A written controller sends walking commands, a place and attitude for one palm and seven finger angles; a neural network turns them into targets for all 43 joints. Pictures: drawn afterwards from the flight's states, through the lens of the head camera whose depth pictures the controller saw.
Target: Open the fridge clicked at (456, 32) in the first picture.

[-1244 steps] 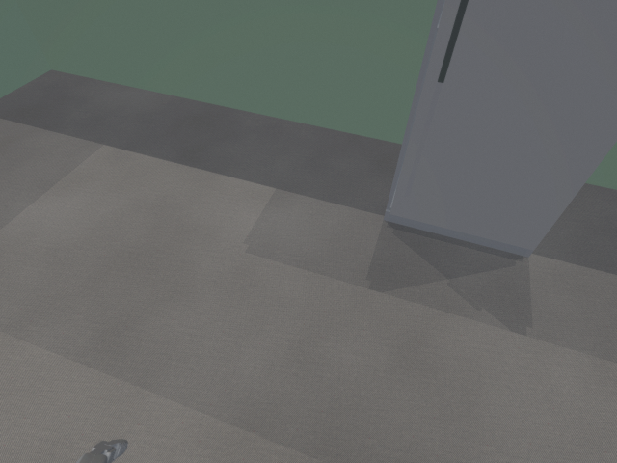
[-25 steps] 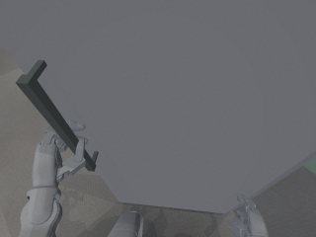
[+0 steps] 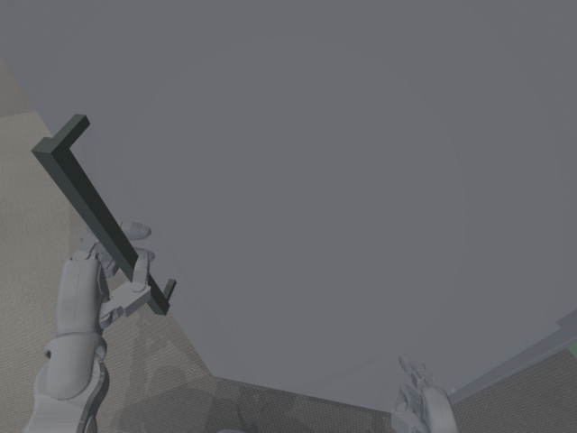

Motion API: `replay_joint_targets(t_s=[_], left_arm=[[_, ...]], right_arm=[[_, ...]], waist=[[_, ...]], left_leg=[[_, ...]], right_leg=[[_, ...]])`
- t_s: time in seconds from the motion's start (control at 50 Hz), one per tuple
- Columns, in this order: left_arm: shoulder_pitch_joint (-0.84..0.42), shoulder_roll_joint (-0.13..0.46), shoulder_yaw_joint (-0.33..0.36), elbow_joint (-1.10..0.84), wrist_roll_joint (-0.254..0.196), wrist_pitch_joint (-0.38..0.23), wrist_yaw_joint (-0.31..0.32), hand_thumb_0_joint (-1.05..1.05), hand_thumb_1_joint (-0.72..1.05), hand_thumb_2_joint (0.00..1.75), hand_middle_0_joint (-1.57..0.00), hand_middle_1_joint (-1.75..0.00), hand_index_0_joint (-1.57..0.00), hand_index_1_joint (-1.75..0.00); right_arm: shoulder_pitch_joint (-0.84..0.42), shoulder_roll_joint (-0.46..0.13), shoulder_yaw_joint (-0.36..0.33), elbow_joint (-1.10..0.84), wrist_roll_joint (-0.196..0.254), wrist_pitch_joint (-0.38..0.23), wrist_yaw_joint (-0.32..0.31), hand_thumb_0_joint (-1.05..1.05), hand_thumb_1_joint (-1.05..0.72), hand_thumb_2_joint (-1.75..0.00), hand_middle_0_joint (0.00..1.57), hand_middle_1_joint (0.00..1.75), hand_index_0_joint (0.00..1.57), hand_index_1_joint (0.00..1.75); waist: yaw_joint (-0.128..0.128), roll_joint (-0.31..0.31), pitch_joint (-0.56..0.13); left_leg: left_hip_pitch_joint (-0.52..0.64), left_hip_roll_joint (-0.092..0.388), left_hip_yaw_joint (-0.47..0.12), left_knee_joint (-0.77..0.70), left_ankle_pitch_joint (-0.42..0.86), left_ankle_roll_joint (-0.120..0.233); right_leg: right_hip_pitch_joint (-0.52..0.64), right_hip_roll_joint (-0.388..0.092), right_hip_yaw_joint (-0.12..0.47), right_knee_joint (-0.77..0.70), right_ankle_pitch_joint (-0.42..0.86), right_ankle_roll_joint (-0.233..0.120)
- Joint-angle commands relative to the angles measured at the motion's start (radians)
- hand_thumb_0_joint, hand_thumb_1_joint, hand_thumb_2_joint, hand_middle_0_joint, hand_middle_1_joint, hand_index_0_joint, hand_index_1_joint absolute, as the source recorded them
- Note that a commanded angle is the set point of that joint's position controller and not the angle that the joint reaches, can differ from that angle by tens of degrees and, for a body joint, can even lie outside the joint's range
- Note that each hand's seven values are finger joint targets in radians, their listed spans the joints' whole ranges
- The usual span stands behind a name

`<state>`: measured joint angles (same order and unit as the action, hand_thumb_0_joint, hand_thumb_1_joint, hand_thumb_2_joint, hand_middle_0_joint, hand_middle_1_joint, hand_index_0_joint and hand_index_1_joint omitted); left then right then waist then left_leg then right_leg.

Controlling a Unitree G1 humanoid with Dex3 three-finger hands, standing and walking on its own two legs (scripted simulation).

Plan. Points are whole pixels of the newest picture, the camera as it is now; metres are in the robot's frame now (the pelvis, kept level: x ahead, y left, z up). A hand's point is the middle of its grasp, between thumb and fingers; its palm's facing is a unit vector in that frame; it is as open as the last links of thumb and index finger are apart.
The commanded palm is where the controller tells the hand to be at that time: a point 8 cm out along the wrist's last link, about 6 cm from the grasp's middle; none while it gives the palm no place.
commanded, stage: walk backward, drawing the door open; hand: left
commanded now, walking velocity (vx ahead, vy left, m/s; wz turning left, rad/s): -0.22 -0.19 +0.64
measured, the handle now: (130, 240) +0.31 +0.23 +0.12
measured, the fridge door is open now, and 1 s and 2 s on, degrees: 58 85 76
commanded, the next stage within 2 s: stop walking and hold the door back in 0.58 s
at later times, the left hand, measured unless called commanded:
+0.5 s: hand (106, 425) +0.12 +0.18 +0.10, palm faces +0.35 -0.91 -0.23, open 5.8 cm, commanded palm +0.07 +0.23 +0.10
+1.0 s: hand out of the picture +0.03 +0.15 +0.10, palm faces +0.52 -0.80 -0.28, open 5.5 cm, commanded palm +0.02 +0.21 +0.09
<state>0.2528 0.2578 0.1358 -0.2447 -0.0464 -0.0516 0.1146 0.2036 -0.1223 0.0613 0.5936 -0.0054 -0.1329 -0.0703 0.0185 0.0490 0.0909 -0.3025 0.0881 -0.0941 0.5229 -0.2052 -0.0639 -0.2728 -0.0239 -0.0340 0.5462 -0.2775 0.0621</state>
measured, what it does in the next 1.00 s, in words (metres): walks backwards, turning left: right foot, then left foot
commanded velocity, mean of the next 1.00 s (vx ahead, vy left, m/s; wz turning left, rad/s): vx -0.10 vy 0.03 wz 0.22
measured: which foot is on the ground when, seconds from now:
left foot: down 0.00-0.00, up 0.02-0.30, down 0.32-0.70, up 0.72-1.00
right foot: up 0.00-0.00, down 0.02-0.32, up 0.34-0.68, down 0.70-1.00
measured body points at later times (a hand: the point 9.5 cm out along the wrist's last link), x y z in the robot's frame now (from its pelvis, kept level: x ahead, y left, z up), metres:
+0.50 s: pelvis -0.10 -0.04 +0.01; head -0.08 -0.02 +0.46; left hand +0.09 +0.23 +0.12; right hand +0.11 -0.21 -0.07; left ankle -0.09 +0.06 -0.73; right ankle -0.04 -0.15 -0.67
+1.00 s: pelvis -0.22 -0.14 +0.01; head -0.20 -0.18 +0.46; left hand +0.00 +0.19 +0.12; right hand +0.02 -0.35 -0.09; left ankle -0.30 +0.01 -0.67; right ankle -0.14 -0.17 -0.73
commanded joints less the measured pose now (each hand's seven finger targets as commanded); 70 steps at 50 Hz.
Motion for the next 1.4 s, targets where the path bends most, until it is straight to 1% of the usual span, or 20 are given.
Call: replay_joint_targets(t_s=[0.0, 0.1, 0.24, 0.28, 0.3, 0.32, 0.34, 0.42, 0.64, 0.7, 0.76, 0.8, 0.88, 0.98, 1.04, 1.12, 1.14, 1.18, 1.28, 1.38], left_arm=[[-0.106, 0.25, 0.177, -0.252, 0.034, -0.104, 0.013, 0.0, 0.9, 0.9, -0.45, -1.4, -0.45, -1.4], [-0.073, 0.193, 0.197, -0.227, 0.015, -0.148, 0.007, 0.0, 0.9, 0.9, -0.45, -1.4, -0.45, -1.4], [-0.026, 0.148, 0.154, -0.326, 0.012, -0.159, 0.035, 0.0, 0.9, 0.9, -0.45, -1.4, -0.45, -1.4], [-0.036, 0.124, 0.111, -0.372, 0.008, -0.169, 0.037, 0.0, 0.9, 0.9, -0.45, -1.4, -0.45, -1.4], [-0.04, 0.116, 0.084, -0.406, 0.007, -0.183, 0.041, 0.0, 0.9, 0.9, -0.45, -1.4, -0.45, -1.4], [-0.033, 0.128, 0.065, -0.402, 0.022, -0.194, 0.044, 0.0, 0.9, 0.9, -0.45, -1.4, -0.45, -1.4], [-0.048, 0.121, 0.068, -0.386, 0.044, -0.205, 0.045, 0.0, 0.9, 0.9, -0.45, -1.4, -0.45, -1.4], [-0.062, 0.105, 0.035, -0.335, 0.042, -0.171, 0.038, 0.0, 0.9, 0.9, -0.45, -1.4, -0.45, -1.4], [-0.025, 0.111, 0.027, -0.266, 0.009, -0.114, 0.026, 0.0, 0.9, 0.9, -0.45, -1.4, -0.45, -1.4], [-0.203, 0.245, 0.128, -0.175, 0.016, -0.113, 0.035, 0.0, 0.9, 0.9, -0.45, -1.4, -0.45, -1.4], [-0.428, 0.142, 0.068, 0.022, 0.026, -0.108, 0.03, 0.0, 0.9, 0.9, -0.45, -1.4, -0.45, -1.4], [-0.517, 0.241, 0.133, 0.14, 0.022, -0.123, 0.044, 0.0, 0.9, 0.9, -0.45, -1.4, -0.45, -1.4], [-0.679, 0.268, 0.142, 0.306, 0.005, -0.149, 0.034, 0.0, 0.9, 0.9, -0.45, -1.4, -0.45, -1.4], [-0.907, 0.275, 0.109, 0.473, 0.01, -0.167, 0.032, 0.0, 0.9, 0.9, -0.45, -1.4, -0.45, -1.4], [-1.024, 0.298, 0.103, 0.533, 0.023, -0.165, 0.028, 0.0, 0.9, 0.9, -0.45, -1.4, -0.45, -1.4], [-1.148, 0.351, 0.107, 0.65, 0.036, -0.162, 0.001, 0.0, 0.9, 0.9, -0.45, -1.4, -0.45, -1.4], [-1.191, 0.355, 0.099, 0.672, 0.041, -0.172, -0.012, 0.0, 0.9, 0.9, -0.45, -1.4, -0.45, -1.4], [-1.334, 0.33, 0.088, 0.71, 0.035, -0.168, -0.021, 0.0, 0.9, 0.9, -0.45, -1.4, -0.45, -1.4], [-1.49, 0.361, 0.068, 1.039, 0.067, -0.14, -0.038, 0.0, 0.9, 0.9, -0.45, -1.4, -0.45, -1.4], [-1.652, 0.29, 0.004, 1.078, 0.051, -0.143, -0.074, 0.0, 0.9, 0.9, -0.45, -1.4, -0.45, -1.4]], right_arm=[[-0.164, -0.129, -0.084, -0.139, 0.005, -0.051, -0.024, 0.0, -0.9, -0.9, 0.2, 0.3, 0.2, 0.3], [-0.16, -0.132, -0.083, -0.103, 0.007, -0.017, -0.022, 0.0, -0.9, -0.9, 0.2, 0.3, 0.2, 0.3], [-0.07, -0.152, -0.079, -0.147, -0.014, -0.025, -0.046, 0.0, -0.9, -0.9, 0.2, 0.3, 0.2, 0.3], [-0.054, -0.181, -0.089, -0.168, -0.013, -0.019, -0.053, 0.0, -0.9, -0.9, 0.2, 0.3, 0.2, 0.3], [-0.083, -0.224, -0.101, -0.191, -0.012, -0.025, -0.057, 0.0, -0.9, -0.9, 0.2, 0.3, 0.2, 0.3], [-0.079, -0.2, -0.089, -0.173, -0.009, -0.033, -0.043, 0.0, -0.9, -0.9, 0.2, 0.3, 0.2, 0.3], [-0.08, -0.183, -0.084, -0.148, -0.015, -0.045, -0.027, 0.0, -0.9, -0.9, 0.2, 0.3, 0.2, 0.3], [-0.049, -0.197, -0.096, -0.115, 0.005, -0.059, -0.008, 0.0, -0.9, -0.9, 0.2, 0.3, 0.2, 0.3], [-0.119, -0.18, -0.06, -0.125, -0.007, -0.027, -0.014, 0.0, -0.9, -0.9, 0.2, 0.3, 0.2, 0.3], [-0.142, -0.152, -0.064, -0.12, 0.007, -0.015, -0.021, 0.0, -0.9, -0.9, 0.2, 0.3, 0.2, 0.3], [-0.094, -0.157, -0.072, -0.061, 0.006, -0.005, -0.03, 0.0, -0.9, -0.9, 0.2, 0.3, 0.2, 0.3], [-0.091, -0.169, -0.064, -0.03, 0.007, 0.017, -0.04, 0.0, -0.9, -0.9, 0.2, 0.3, 0.2, 0.3], [-0.088, -0.22, -0.09, -0.038, 0.01, 0.036, -0.036, 0.0, -0.9, -0.9, 0.2, 0.3, 0.2, 0.3], [-0.056, -0.249, -0.112, -0.02, 0.011, 0.028, -0.027, 0.0, -0.9, -0.9, 0.2, 0.3, 0.2, 0.3], [-0.033, -0.24, -0.107, -0.017, 0.015, 0.025, -0.032, 0.0, -0.9, -0.9, 0.2, 0.3, 0.2, 0.3], [0.058, -0.253, -0.106, 0.015, 0.013, 0.026, -0.034, 0.0, -0.9, -0.9, 0.2, 0.3, 0.2, 0.3], [0.078, -0.268, -0.108, 0.014, 0.015, 0.022, -0.037, 0.0, -0.9, -0.9, 0.2, 0.3, 0.2, 0.3], [0.013, -0.293, -0.106, -0.014, 0.026, 0.0, -0.038, 0.0, -0.9, -0.9, 0.2, 0.3, 0.2, 0.3], [0.05, -0.299, -0.101, 0.057, 0.065, 0.021, -0.03, 0.0, -0.9, -0.9, 0.2, 0.3, 0.2, 0.3], [0.126, -0.306, -0.096, 0.094, 0.056, 0.008, -0.044, 0.0, -0.9, -0.9, 0.2, 0.3, 0.2, 0.3]], waist=[[0.018, -0.343, -0.185], [-0.021, -0.218, -0.209], [-0.021, -0.159, -0.306], [-0.051, 0.011, -0.319], [-0.032, 0.309, -0.292], [-0.001, 0.37, -0.3], [-0.007, 0.273, -0.284], [-0.035, 0.197, -0.234], [0.007, 0.064, -0.244], [0.006, -0.302, -0.207], [-0.037, -0.201, -0.293], [-0.044, -0.088, -0.298], [-0.02, -0.163, -0.248], [-0.011, -0.266, -0.226], [-0.007, -0.252, -0.284], [-0.052, -0.124, -0.376], [-0.071, -0.004, -0.368], [-0.046, 0.316, -0.242], [-0.033, 0.012, -0.19], [-0.024, 0.118, -0.262]], left_leg=[[-0.185, -0.161, 0.038, 0.675, -0.433, 0.037], [-0.251, -0.066, 0.094, 0.769, -0.302, -0.005], [-0.007, -0.076, 0.137, 0.102, -0.212, 0.044], [0.184, -0.051, 0.078, -0.162, 0.129, 0.048], [0.291, 0.17, -0.195, -0.205, 0.546, 0.121], [0.331, 0.325, -0.348, -0.183, 1.001, 0.222], [0.363, 0.295, -0.27, -0.14, 1.08, 0.237], [0.335, 0.164, -0.096, -0.127, 0.895, 0.179], [0.091, 0.087, -0.102, -0.203, 0.175, 0.143], [-0.098, -0.153, 0.064, 0.275, -0.289, 0.023], [-0.186, -0.128, -0.001, 0.598, -0.188, 0.021], [-0.211, -0.115, 0.025, 0.581, -0.111, 0.016], [-0.205, -0.136, 0.068, 0.457, -0.104, 0.042], [-0.156, -0.131, 0.135, 0.274, -0.17, 0.069], [-0.051, -0.14, 0.2, 0.108, -0.236, 0.089], [0.269, -0.174, 0.281, -0.235, -0.198, 0.128], [0.357, -0.117, 0.243, -0.301, -0.226, 0.158], [0.241, 0.259, -0.221, -0.432, -0.453, 0.31], [0.222, 0.273, -0.177, -0.313, -0.281, 0.327], [0.25, 0.202, 0.002, -0.179, 0.068, 0.251]], right_leg=[[-0.051, -0.409, 0.394, -0.312, 0.325, -0.217], [0.093, -0.312, 0.073, -0.196, 0.369, -0.228], [0.159, -0.297, 0.043, -0.095, 0.466, -0.201], [0.065, -0.184, -0.029, 0.116, 0.337, -0.118], [-0.138, -0.057, -0.092, 0.277, -0.031, -0.04], [-0.238, -0.009, -0.03, 0.429, -0.385, -0.016], [-0.262, 0.005, 0.013, 0.465, -0.37, -0.03], [-0.207, 0.027, -0.007, 0.406, -0.162, -0.019], [0.172, 0.038, -0.005, -0.212, 0.056, -0.036], [0.084, -0.336, 0.369, -0.318, 0.437, -0.193], [0.158, -0.3, 0.264, -0.219, 0.525, -0.098], [0.196, -0.279, 0.212, -0.194, 0.48, -0.101], [0.172, -0.248, 0.253, -0.333, -0.022, -0.017], [0.16, -0.254, 0.313, -0.463, -0.451, -0.028], [0.176, -0.251, 0.29, -0.442, -0.439, -0.104], [0.103, -0.123, 0.13, -0.298, -0.283, -0.068], [0.015, -0.059, 0.066, -0.159, -0.255, -0.042], [-0.227, 0.082, -0.055, 0.473, -0.207, -0.019], [-0.407, -0.037, 0.086, 0.72, -0.08, -0.054], [-0.155, 0.003, -0.047, 0.268, -0.156, -0.053]])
